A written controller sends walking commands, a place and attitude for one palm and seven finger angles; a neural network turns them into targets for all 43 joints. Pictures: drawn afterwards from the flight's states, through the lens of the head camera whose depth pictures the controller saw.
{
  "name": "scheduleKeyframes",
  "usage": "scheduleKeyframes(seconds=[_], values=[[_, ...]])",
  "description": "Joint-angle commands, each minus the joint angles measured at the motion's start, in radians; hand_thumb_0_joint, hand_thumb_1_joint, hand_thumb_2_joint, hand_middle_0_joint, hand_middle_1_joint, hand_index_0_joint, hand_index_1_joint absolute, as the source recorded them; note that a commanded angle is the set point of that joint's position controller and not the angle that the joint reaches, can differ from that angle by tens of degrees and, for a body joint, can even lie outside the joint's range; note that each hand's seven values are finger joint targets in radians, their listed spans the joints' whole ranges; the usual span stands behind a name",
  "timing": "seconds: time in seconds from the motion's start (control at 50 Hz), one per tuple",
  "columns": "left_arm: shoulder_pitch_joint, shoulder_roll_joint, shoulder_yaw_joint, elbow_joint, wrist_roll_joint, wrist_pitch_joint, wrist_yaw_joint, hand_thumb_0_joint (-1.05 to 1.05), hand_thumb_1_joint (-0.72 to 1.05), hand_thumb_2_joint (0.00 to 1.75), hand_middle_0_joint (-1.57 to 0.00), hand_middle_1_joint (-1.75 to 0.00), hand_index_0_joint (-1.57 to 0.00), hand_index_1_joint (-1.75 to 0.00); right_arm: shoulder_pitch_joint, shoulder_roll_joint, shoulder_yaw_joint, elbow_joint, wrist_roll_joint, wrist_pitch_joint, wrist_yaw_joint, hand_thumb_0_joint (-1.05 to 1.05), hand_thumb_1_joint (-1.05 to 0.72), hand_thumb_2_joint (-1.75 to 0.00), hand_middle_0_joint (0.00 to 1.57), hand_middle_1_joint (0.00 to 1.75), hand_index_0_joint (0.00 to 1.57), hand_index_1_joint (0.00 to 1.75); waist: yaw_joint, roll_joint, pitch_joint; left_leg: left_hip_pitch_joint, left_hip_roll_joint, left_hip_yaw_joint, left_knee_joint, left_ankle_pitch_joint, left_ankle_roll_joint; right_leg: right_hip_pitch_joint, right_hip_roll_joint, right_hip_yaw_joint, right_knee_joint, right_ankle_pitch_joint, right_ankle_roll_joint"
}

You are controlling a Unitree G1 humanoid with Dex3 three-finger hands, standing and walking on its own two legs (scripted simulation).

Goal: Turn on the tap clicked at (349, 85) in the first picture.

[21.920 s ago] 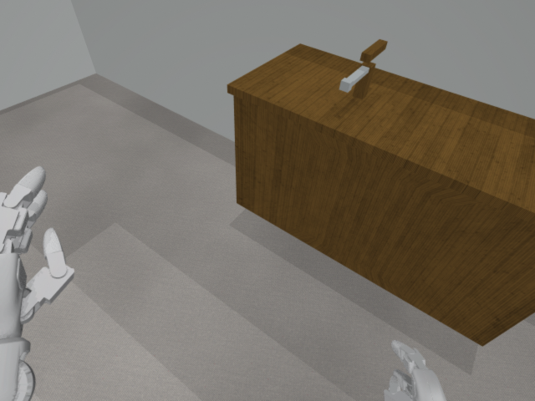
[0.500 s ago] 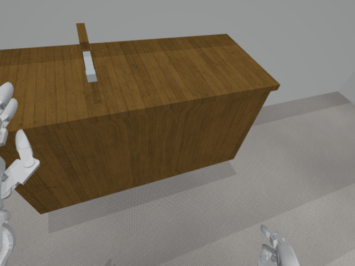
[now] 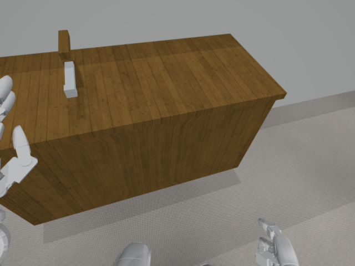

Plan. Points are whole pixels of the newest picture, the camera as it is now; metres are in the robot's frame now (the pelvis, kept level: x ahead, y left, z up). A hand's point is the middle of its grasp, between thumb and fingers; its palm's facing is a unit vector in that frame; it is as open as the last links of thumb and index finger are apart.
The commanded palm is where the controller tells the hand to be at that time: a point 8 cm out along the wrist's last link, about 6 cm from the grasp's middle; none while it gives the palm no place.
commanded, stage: shuffle to correct the standing spot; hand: left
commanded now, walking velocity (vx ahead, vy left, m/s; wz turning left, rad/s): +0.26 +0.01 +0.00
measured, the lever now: (70, 90) +0.53 +0.35 +0.05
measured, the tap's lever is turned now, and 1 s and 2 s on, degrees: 0 0 0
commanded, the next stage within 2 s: come to a stop and stand still in 0.80 s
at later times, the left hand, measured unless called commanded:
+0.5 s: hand (65, 115) +0.31 +0.23 +0.19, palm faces +0.45 -0.80 -0.39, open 7.4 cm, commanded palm +0.25 +0.28 +0.19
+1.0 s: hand (85, 82) +0.40 +0.23 +0.20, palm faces +0.45 -0.77 -0.46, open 7.4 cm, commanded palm +0.35 +0.26 +0.19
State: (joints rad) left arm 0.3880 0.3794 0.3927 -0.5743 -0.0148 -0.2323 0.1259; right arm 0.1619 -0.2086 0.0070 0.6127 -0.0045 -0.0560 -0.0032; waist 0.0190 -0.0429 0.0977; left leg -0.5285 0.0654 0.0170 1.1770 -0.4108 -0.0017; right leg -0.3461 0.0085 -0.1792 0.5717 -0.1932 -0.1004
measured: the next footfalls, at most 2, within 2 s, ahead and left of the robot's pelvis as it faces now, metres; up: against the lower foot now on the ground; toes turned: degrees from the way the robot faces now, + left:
left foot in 0.16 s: +0.13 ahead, +0.14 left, +0.00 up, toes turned +7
left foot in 0.68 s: +0.23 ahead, +0.12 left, +0.00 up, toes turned +9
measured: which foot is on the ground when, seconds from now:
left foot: up 0.00-0.14, down 0.16-0.40, up 0.42-0.66, down 0.68-0.96, up 0.98-1.00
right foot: down 0.00-0.70, up 0.72-0.92, down 0.94-1.00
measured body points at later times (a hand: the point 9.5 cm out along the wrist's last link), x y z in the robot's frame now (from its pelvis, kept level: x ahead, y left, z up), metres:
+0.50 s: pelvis +0.11 -0.01 +0.00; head +0.11 -0.01 +0.45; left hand +0.28 +0.27 +0.21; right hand +0.27 -0.21 -0.09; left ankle +0.09 +0.11 -0.67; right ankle +0.12 -0.09 -0.72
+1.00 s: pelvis +0.20 -0.02 +0.00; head +0.20 -0.03 +0.45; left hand +0.37 +0.26 +0.22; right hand +0.38 -0.23 -0.08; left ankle +0.19 +0.11 -0.72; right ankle +0.24 -0.10 -0.72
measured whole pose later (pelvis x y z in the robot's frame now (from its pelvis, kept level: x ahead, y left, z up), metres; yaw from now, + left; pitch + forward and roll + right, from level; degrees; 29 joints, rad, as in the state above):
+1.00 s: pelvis +0.20 -0.02 +0.00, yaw +2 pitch -2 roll -1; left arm 0.47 0.40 0.38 -0.51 -0.02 -0.21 0.15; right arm 0.20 -0.18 0.03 0.59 0.01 -0.09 -0.03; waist 0.00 0.04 0.03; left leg -0.30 0.08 0.05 0.73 -0.38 -0.01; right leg -0.30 0.02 -0.13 0.59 -0.25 -0.06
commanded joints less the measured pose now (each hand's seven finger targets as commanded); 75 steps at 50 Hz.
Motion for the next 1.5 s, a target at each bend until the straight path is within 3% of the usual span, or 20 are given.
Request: scheduleKeyframes(seconds=[0.0, 0.1, 0.18, 0.34, 0.4, 0.42, 0.48, 0.62, 0.68, 0.72, 0.9, 0.96, 0.98, 1.08, 1.18, 1.28, 1.3, 1.32, 1.36, 1.48], values=[[-0.044, 0.186, 0.116, -0.217, -0.021, -0.039, 0.023, 0.0, 0.9, 0.9, -0.2, -0.3, -0.2, -0.3, -0.049, -0.073, -0.026, -0.171, -0.004, -0.06, -0.028, 0.0, -0.9, -0.9, 0.2, 0.3, 0.2, 0.3, -0.002, -0.052, -0.173, 0.19, 0.027, 0.07, -0.341, 0.079, 0.004, -0.067, -0.28, 0.264, -0.365, -0.398, -0.08], [-0.084, 0.145, 0.066, -0.18, -0.026, -0.019, 0.04, 0.0, 0.9, 0.9, -0.2, -0.3, -0.2, -0.3, -0.01, -0.086, -0.03, -0.184, -0.005, -0.084, -0.065, 0.0, -0.9, -0.9, 0.2, 0.3, 0.2, 0.3, -0.012, 0.069, -0.185, 0.355, -0.041, 0.134, -0.65, 0.089, 0.009, 0.003, -0.186, 0.216, -0.189, -0.406, -0.015], [-0.156, 0.155, 0.057, -0.124, -0.005, -0.033, 0.038, 0.0, 0.9, 0.9, -0.2, -0.3, -0.2, -0.3, -0.037, -0.103, -0.027, -0.192, 0.002, -0.087, -0.065, 0.0, -0.9, -0.9, 0.2, 0.3, 0.2, 0.3, -0.025, 0.288, -0.109, 0.379, 0.3, -0.419, -0.924, 0.027, 0.184, -0.186, -0.017, 0.134, 0.307, -0.341, 0.082], [-0.076, 0.152, 0.051, -0.152, 0.011, -0.017, 0.043, 0.0, 0.9, 0.9, -0.2, -0.3, -0.2, -0.3, -0.027, -0.104, -0.034, -0.185, 0.007, -0.102, -0.035, 0.0, -0.9, -0.9, 0.2, 0.3, 0.2, 0.3, -0.006, 0.192, -0.182, 0.192, 0.122, -0.027, -0.659, 0.143, 0.077, 0.239, 0.0, 0.076, -0.128, -0.091, 0.08], [-0.086, 0.194, 0.097, -0.107, -0.004, -0.005, 0.047, 0.0, 0.9, 0.9, -0.2, -0.3, -0.2, -0.3, -0.038, -0.082, -0.035, -0.186, 0.01, -0.094, -0.033, 0.0, -0.9, -0.9, 0.2, 0.3, 0.2, 0.3, 0.012, -0.221, -0.165, -0.133, -0.045, 0.061, -0.149, -0.116, -0.007, 0.353, -0.356, 0.66, -0.305, -0.134, -0.133], [-0.091, 0.171, 0.077, -0.094, -0.008, -0.008, 0.042, 0.0, 0.9, 0.9, -0.2, -0.3, -0.2, -0.3, -0.034, -0.098, -0.047, -0.171, 0.015, -0.093, -0.032, 0.0, -0.9, -0.9, 0.2, 0.3, 0.2, 0.3, 0.002, -0.193, -0.11, -0.164, -0.015, -0.015, -0.035, -0.085, -0.011, 0.296, -0.373, 0.674, -0.344, -0.14, -0.155], [-0.05, 0.177, 0.093, -0.09, -0.006, -0.032, 0.047, 0.0, 0.9, 0.9, -0.2, -0.3, -0.2, -0.3, -0.043, -0.068, -0.013, -0.144, 0.011, -0.073, -0.033, 0.0, -0.9, -0.9, 0.2, 0.3, 0.2, 0.3, -0.005, -0.002, -0.109, -0.15, 0.047, -0.029, -0.13, -0.023, -0.013, 0.287, -0.343, 0.482, -0.263, 0.135, -0.152], [-0.06, 0.142, 0.063, -0.157, -0.016, -0.037, 0.057, 0.0, 0.9, 0.9, -0.2, -0.3, -0.2, -0.3, -0.042, -0.078, -0.037, -0.16, -0.004, -0.093, -0.049, 0.0, -0.9, -0.9, 0.2, 0.3, 0.2, 0.3, -0.001, -0.018, -0.249, 0.336, -0.065, 0.142, -0.689, 0.293, 0.009, 0.232, -0.158, 0.217, -0.069, 0.212, -0.006], [-0.057, 0.148, 0.055, -0.229, -0.016, -0.045, 0.052, 0.0, 0.9, 0.9, -0.2, -0.3, -0.2, -0.3, -0.028, -0.119, -0.062, -0.176, 0.011, -0.086, -0.048, 0.0, -0.9, -0.9, 0.2, 0.3, 0.2, 0.3, -0.019, 0.281, -0.302, 0.651, 0.241, -0.312, -0.771, 0.537, 0.19, -0.134, -0.019, 0.137, 0.322, -0.211, 0.096], [-0.069, 0.193, 0.09, -0.223, -0.009, -0.041, 0.048, 0.0, 0.9, 0.9, -0.2, -0.3, -0.2, -0.3, -0.048, -0.096, -0.047, -0.17, -0.006, -0.087, -0.052, 0.0, -0.9, -0.9, 0.2, 0.3, 0.2, 0.3, -0.03, 0.303, -0.225, 0.596, 0.306, -0.411, -0.846, 0.532, 0.247, -0.251, -0.026, 0.177, 0.478, -0.356, 0.085], [0.081, 0.148, 0.105, -0.085, -0.018, -0.018, 0.045, 0.0, 0.9, 0.9, -0.2, -0.3, -0.2, -0.3, -0.035, -0.101, -0.039, -0.17, 0.019, -0.081, -0.04, 0.0, -0.9, -0.9, 0.2, 0.3, 0.2, 0.3, -0.017, 0.18, -0.197, 0.189, 0.118, 0.019, -0.658, 0.255, 0.071, 0.241, 0.001, 0.058, -0.124, -0.02, 0.088], [0.004, 0.157, 0.091, -0.009, -0.025, 0.0, 0.043, 0.0, 0.9, 0.9, -0.2, -0.3, -0.2, -0.3, -0.046, -0.082, -0.035, -0.174, 0.017, -0.082, -0.037, 0.0, -0.9, -0.9, 0.2, 0.3, 0.2, 0.3, -0.02, -0.173, -0.153, -0.019, -0.057, 0.051, -0.265, -0.074, -0.01, 0.264, -0.325, 0.59, -0.299, 0.155, -0.068], [-0.016, 0.139, 0.069, -0.02, -0.026, -0.001, 0.039, 0.0, 0.9, 0.9, -0.2, -0.3, -0.2, -0.3, -0.024, -0.102, -0.051, -0.163, 0.022, -0.082, -0.028, 0.0, -0.9, -0.9, 0.2, 0.3, 0.2, 0.3, -0.018, -0.2, -0.147, -0.017, -0.04, -0.009, -0.181, -0.07, -0.013, 0.253, -0.349, 0.579, -0.302, 0.225, -0.077], [-0.046, 0.148, 0.06, -0.088, -0.016, -0.034, 0.055, 0.0, 0.9, 0.9, -0.2, -0.3, -0.2, -0.3, -0.083, -0.067, -0.006, -0.146, 0.006, -0.083, -0.05, 0.0, -0.9, -0.9, 0.2, 0.3, 0.2, 0.3, 0.0, -0.064, -0.187, 0.126, -0.03, 0.013, -0.419, 0.029, -0.011, 0.258, -0.268, 0.302, -0.193, 0.47, -0.035], [-0.032, 0.158, 0.059, -0.216, -0.019, -0.027, 0.075, 0.0, 0.9, 0.9, -0.2, -0.3, -0.2, -0.3, -0.068, -0.079, -0.027, -0.158, -0.003, -0.094, -0.062, 0.0, -0.9, -0.9, 0.2, 0.3, 0.2, 0.3, 0.003, -0.005, -0.223, 0.332, -0.059, 0.026, -0.689, 0.261, -0.003, 0.204, -0.237, 0.283, -0.175, 0.249, 0.018], [0.039, 0.167, 0.088, -0.169, -0.025, -0.016, 0.065, 0.0, 0.9, 0.9, -0.2, -0.3, -0.2, -0.3, -0.07, -0.107, -0.03, -0.18, 0.008, -0.083, -0.066, 0.0, -0.9, -0.9, 0.2, 0.3, 0.2, 0.3, 0.01, 0.216, -0.189, 0.245, 0.108, -0.167, -0.845, 0.315, 0.047, 0.194, -0.055, 0.19, -0.096, -0.035, 0.09], [-0.971, 0.904, 0.621, -0.287, 0.099, -0.124, 0.043, 0.0, 0.9, 0.9, -0.2, -0.3, -0.2, -0.3, 0.059, -0.13, -0.059, -0.146, -0.041, -0.145, -0.062, 0.0, -0.9, -0.9, 0.2, 0.3, 0.2, 0.3, 0.061, 0.035, -0.051, 0.082, 0.071, -0.025, -0.568, 0.315, 0.068, 0.094, -0.176, 0.361, -0.283, 0.138, 0.134], [-0.422, 0.312, 0.213, 0.277, 0.004, -0.064, -0.006, 0.0, 0.9, 0.9, -0.2, -0.3, -0.2, -0.3, 0.02, -0.024, -0.011, -0.106, -0.002, -0.141, -0.048, 0.0, -0.9, -0.9, 0.2, 0.3, 0.2, 0.3, -0.002, 0.002, -0.209, 0.22, -0.1, -0.02, -0.515, 0.22, 0.008, 0.096, -0.232, 0.44, -0.258, 0.19, 0.012], [-0.182, 0.129, 0.073, 0.258, -0.027, -0.077, -0.006, 0.0, 0.9, 0.9, -0.2, -0.3, -0.2, -0.3, 0.029, -0.08, -0.038, -0.15, 0.033, -0.141, -0.026, 0.0, -0.9, -0.9, 0.2, 0.3, 0.2, 0.3, 0.016, 0.095, -0.248, 0.26, -0.042, -0.002, -0.632, 0.226, -0.002, 0.265, -0.256, 0.414, -0.2, 0.442, 0.016], [-0.013, 0.092, -0.041, -0.041, -0.033, -0.081, -0.02, 0.0, 0.9, 0.9, -0.2, -0.3, -0.2, -0.3, -0.033, -0.124, -0.038, -0.205, 0.031, -0.15, 0.012, 0.0, -0.9, -0.9, 0.2, 0.3, 0.2, 0.3, 0.029, 0.185, -0.181, 0.228, 0.101, -0.199, -0.936, 0.126, 0.057, 0.183, -0.04, 0.172, -0.054, -0.101, 0.092]])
